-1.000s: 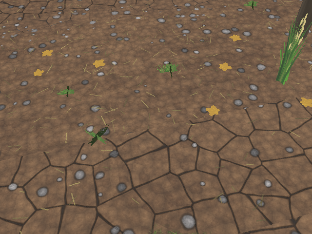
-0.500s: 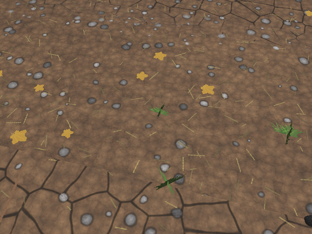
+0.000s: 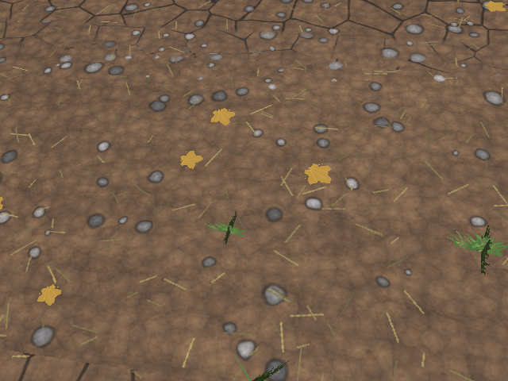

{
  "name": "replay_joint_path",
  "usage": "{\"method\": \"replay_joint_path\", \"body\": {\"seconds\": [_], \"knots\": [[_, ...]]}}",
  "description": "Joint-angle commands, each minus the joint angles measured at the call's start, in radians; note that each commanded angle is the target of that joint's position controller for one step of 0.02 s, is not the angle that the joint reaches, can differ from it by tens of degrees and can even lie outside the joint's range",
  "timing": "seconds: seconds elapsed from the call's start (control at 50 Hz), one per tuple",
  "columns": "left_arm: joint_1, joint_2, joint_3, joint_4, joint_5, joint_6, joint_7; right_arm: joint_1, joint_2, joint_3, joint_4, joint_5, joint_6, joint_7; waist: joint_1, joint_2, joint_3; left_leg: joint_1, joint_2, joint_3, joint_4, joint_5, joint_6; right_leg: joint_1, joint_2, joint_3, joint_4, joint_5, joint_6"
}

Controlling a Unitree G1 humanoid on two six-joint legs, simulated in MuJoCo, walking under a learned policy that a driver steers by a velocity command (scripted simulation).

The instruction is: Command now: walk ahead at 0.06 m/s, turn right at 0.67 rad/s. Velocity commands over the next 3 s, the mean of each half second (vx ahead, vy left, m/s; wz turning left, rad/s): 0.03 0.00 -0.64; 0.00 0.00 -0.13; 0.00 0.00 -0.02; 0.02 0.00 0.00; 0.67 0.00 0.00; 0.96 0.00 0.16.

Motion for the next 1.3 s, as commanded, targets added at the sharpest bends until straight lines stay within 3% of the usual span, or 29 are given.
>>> {"method": "replay_joint_path", "body": {"seconds": [0.02,0.04,0.08,0.14,0.18,0.26,0.38,0.44,0.48,0.5,0.52,0.54,0.56,0.58,0.6,0.64,0.68,0.76,0.8,0.84,0.86,0.88,0.9,0.94,1.02,1.3], "knots": [[0.111,0.23,0.073,-0.058,-0.009,0.032,0.015,0.076,-0.034,0.003,-0.102,-0.015,0.026,-0.004,0.004,-0.14,-0.236,-0.285,-0.012,-0.203,0.39,-0.062,-0.057,0.325,-0.346,0.616,-0.339,0.508,-0.288],[0.042,0.184,0.058,-0.069,-0.006,0.047,0.023,0.012,-0.064,-0.006,-0.112,-0.016,0.02,-0.009,-0.013,-0.072,-0.136,-0.31,0.022,-0.206,0.316,0.033,-0.063,0.239,-0.266,0.522,-0.374,0.287,-0.22],[-0.007,0.162,0.052,-0.087,-0.007,0.054,0.023,0.002,-0.091,-0.01,-0.115,-0.027,0.022,-0.01,-0.031,-0.091,-0.127,-0.252,0.035,-0.185,0.195,0.129,-0.078,0.191,-0.159,0.411,-0.377,0.247,-0.129],[0.041,0.211,0.071,-0.086,-0.015,0.05,0.01,-0.014,-0.084,-0.006,-0.133,-0.022,0.036,0.003,-0.012,-0.055,-0.182,-0.225,0.02,-0.197,0.108,0.171,-0.094,0.241,-0.124,0.426,-0.373,0.231,-0.072],[0.042,0.237,0.081,-0.095,-0.014,0.055,0.008,-0.045,-0.092,-0.006,-0.151,-0.019,0.039,0.004,0.004,-0.081,-0.18,-0.245,0.021,-0.22,0.039,0.186,-0.102,0.268,-0.11,0.473,-0.397,0.078,-0.044],[0.037,0.253,0.089,-0.111,-0.006,0.065,0.007,-0.079,-0.122,-0.013,-0.164,-0.013,0.029,0.0,0.029,-0.134,-0.171,-0.248,0.013,-0.248,-0.073,0.201,-0.104,0.296,-0.098,0.554,-0.438,-0.159,-0.018],[0.035,0.237,0.076,-0.108,0.012,0.061,0.011,-0.062,-0.13,-0.007,-0.16,-0.001,0.008,-0.006,0.042,-0.154,-0.18,-0.13,0.007,-0.233,-0.184,0.158,-0.061,0.271,-0.106,0.582,-0.417,-0.1,-0.038],[0.007,0.232,0.069,-0.105,0.017,0.063,0.009,-0.003,-0.133,-0.004,-0.145,0.011,0.003,-0.007,0.017,-0.155,-0.178,-0.01,-0.011,-0.214,-0.307,0.131,-0.027,0.226,-0.103,0.6,-0.408,-0.032,-0.033],[-0.012,0.227,0.062,-0.097,0.01,0.066,0.012,0.071,-0.124,-0.002,-0.121,0.01,-0.003,-0.014,-0.023,-0.133,-0.17,0.127,-0.019,-0.191,-0.499,0.208,0.001,0.167,-0.077,0.59,-0.385,-0.041,-0.003],[-0.007,0.215,0.056,-0.091,0.003,0.063,0.017,0.087,-0.132,-0.004,-0.114,0.003,-0.007,-0.021,-0.031,-0.099,-0.156,0.208,0.008,-0.209,-0.616,0.262,0.017,0.105,-0.04,0.561,-0.356,-0.119,0.037],[0.037,0.177,0.046,-0.086,-0.006,0.057,0.02,0.052,-0.196,-0.014,-0.131,-0.011,-0.01,-0.029,-0.001,0.058,-0.148,0.238,0.166,-0.397,-0.731,0.177,0.052,0.036,0.047,0.453,-0.201,-0.254,0.092],[0.008,0.181,0.048,-0.103,-0.014,0.047,0.023,0.001,-0.263,-0.021,-0.164,-0.025,-0.012,-0.024,-0.014,0.188,-0.11,0.179,0.376,-0.667,-0.829,0.163,0.137,-0.074,0.205,0.223,-0.01,-0.255,0.125],[-0.017,0.234,0.061,-0.096,0.017,0.039,0.025,0.006,-0.235,-0.021,-0.141,-0.025,-0.012,-0.019,-0.009,0.107,-0.092,0.066,0.4,-0.647,-0.768,0.308,0.189,0.004,0.139,0.212,0.146,-0.269,0.133],[0.0,0.22,0.059,-0.078,0.013,0.038,0.019,-0.019,-0.176,-0.004,-0.14,-0.011,-0.016,-0.013,0.017,0.071,-0.095,0.043,0.343,-0.56,-0.745,0.386,0.178,0.045,0.126,0.217,0.204,-0.227,0.134],[0.017,0.199,0.053,-0.056,0.009,0.043,0.014,-0.037,-0.15,0.003,-0.137,-0.007,-0.019,-0.009,0.026,0.077,-0.088,0.045,0.283,-0.474,-0.726,0.444,0.154,0.062,0.124,0.21,0.25,-0.184,0.141],[0.037,0.181,0.044,-0.028,0.009,0.054,0.007,-0.031,-0.135,0.01,-0.132,-0.004,-0.022,-0.01,0.018,0.136,-0.094,0.115,0.228,-0.394,-0.691,0.605,0.137,0.046,0.125,0.192,0.29,-0.177,0.155],[0.006,0.157,0.03,-0.015,0.003,0.058,0.008,0.027,-0.129,0.014,-0.103,-0.005,-0.023,-0.006,-0.01,0.136,-0.094,0.205,0.212,-0.359,-0.65,0.748,0.137,0.032,0.104,0.166,0.196,-0.198,0.172],[-0.053,0.127,0.003,0.015,-0.02,0.059,0.027,0.101,-0.147,0.011,-0.048,-0.007,-0.02,-0.007,-0.053,0.171,-0.13,0.292,0.207,-0.358,-0.601,0.88,0.126,0.161,0.052,0.062,-0.076,-0.224,0.178],[-0.035,0.128,-0.002,0.048,-0.03,0.056,0.039,0.108,-0.152,0.008,-0.026,-0.005,-0.014,-0.006,-0.038,0.168,-0.127,0.295,0.201,-0.363,-0.575,0.932,0.109,0.242,0.045,0.042,-0.25,-0.121,0.161],[0.001,0.146,-0.003,0.088,-0.018,0.043,0.051,0.104,-0.143,0.008,-0.012,0.0,-0.018,-0.004,-0.017,0.12,-0.139,0.229,0.194,-0.368,-0.564,0.879,0.056,0.408,-0.01,0.1,-0.43,0.113,0.137],[0.0,0.182,0.0,0.096,-0.002,0.034,0.057,0.111,-0.126,0.013,-0.016,0.003,-0.027,0.002,-0.033,0.061,-0.171,0.163,0.178,-0.355,-0.568,0.771,0.029,0.509,-0.083,0.169,-0.393,0.235,0.121],[-0.033,0.212,0.003,0.109,-0.001,0.031,0.056,0.132,-0.114,0.013,-0.01,0.01,-0.034,0.008,-0.069,-0.041,-0.148,0.127,0.132,-0.313,-0.617,0.628,0.017,0.501,-0.129,0.193,-0.301,0.401,0.092],[-0.056,0.167,-0.006,0.12,-0.009,0.028,0.048,0.105,-0.112,0.015,0.014,0.009,-0.031,0.005,-0.042,-0.056,-0.134,0.156,0.11,-0.288,-0.642,0.539,0.015,0.453,-0.118,0.174,-0.289,0.353,0.081],[-0.045,0.148,-0.015,0.146,-0.004,0.023,0.045,0.057,-0.124,0.009,0.03,0.002,-0.022,0.001,-0.015,-0.053,-0.098,0.185,0.107,-0.279,-0.611,0.548,0.016,0.389,-0.099,0.172,-0.327,0.245,0.09],[-0.038,0.146,-0.023,0.2,-0.006,0.017,0.053,0.073,-0.098,0.013,0.079,0.002,-0.014,0.002,-0.027,-0.043,-0.081,0.2,0.111,-0.279,-0.613,0.546,0.014,0.36,-0.096,0.173,-0.342,0.22,0.09],[-0.019,0.119,-0.045,0.299,-0.004,0.007,0.054,0.068,-0.08,0.025,0.205,0.001,-0.007,-0.002,-0.029,-0.01,-0.045,0.198,0.11,-0.28,-0.639,0.429,0.001,0.297,-0.091,0.179,-0.384,0.089,0.084]]}}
